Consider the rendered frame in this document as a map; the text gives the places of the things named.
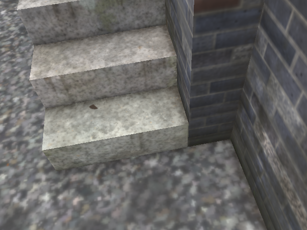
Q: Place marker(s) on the stairs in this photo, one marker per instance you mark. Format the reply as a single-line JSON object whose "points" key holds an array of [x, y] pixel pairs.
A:
{"points": [[106, 73]]}

